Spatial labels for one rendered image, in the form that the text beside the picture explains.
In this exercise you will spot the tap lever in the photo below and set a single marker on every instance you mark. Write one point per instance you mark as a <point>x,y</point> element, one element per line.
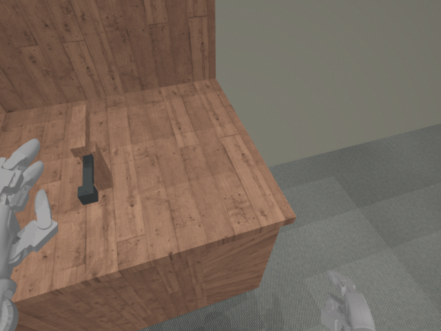
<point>87,193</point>

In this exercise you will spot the right robot hand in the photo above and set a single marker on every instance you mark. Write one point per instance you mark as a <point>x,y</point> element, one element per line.
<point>348,314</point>

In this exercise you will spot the robot left forearm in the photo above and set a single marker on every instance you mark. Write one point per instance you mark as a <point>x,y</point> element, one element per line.
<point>9,314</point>

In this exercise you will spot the counter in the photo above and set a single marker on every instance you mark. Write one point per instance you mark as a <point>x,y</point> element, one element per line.
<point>188,211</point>

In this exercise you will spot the left robot hand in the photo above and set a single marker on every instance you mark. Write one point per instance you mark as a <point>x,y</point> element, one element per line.
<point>16,180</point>

